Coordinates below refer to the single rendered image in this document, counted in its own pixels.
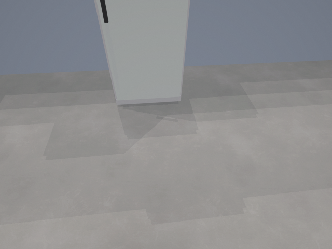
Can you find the fridge door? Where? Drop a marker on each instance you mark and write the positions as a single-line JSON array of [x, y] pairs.
[[145, 45]]

